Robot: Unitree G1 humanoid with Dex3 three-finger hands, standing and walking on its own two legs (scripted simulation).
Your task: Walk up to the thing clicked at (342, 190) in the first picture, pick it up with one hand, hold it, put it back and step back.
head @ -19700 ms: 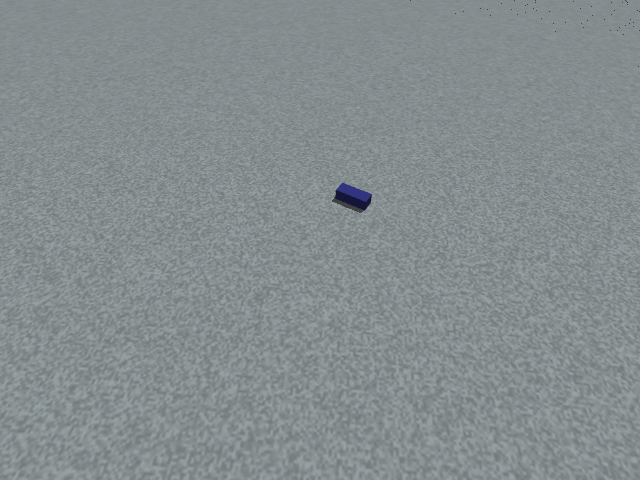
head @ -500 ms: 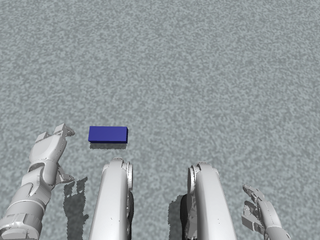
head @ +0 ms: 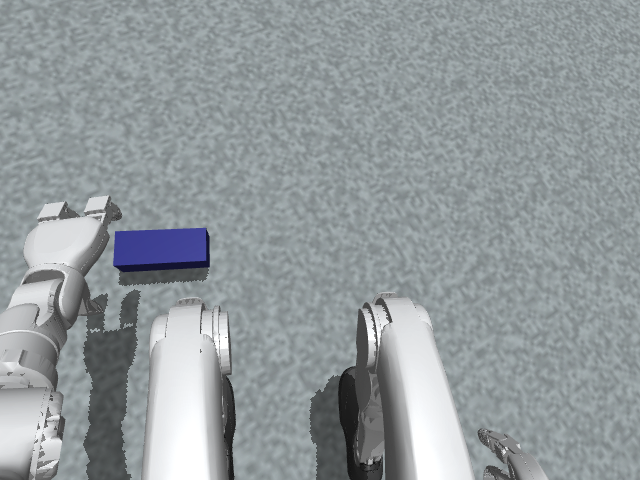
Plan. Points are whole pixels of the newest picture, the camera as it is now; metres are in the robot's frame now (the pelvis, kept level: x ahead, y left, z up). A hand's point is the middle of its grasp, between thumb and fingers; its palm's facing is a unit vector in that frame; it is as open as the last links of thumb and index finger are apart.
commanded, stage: rise first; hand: left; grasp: from above
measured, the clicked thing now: (164, 250) +0.46 +0.25 -0.35
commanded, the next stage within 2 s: none
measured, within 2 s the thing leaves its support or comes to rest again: neither
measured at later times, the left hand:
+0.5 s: hand (107, 259) +0.40 +0.30 -0.21, palm faces -0.46 -0.07 -0.89, open 13.9 cm
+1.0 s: hand (118, 254) +0.41 +0.29 -0.23, palm faces -0.46 -0.08 -0.88, open 14.0 cm
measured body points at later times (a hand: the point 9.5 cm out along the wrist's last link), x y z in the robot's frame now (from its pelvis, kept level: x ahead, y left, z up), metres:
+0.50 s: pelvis +0.01 +0.00 -0.04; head +0.22 +0.06 +0.35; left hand +0.42 +0.30 -0.16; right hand +0.10 -0.28 -0.16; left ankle +0.09 +0.13 -0.34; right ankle +0.10 -0.13 -0.34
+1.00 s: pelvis +0.01 +0.00 -0.05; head +0.24 +0.06 +0.34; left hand +0.43 +0.29 -0.18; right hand +0.09 -0.28 -0.16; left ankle +0.09 +0.13 -0.34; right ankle +0.10 -0.13 -0.34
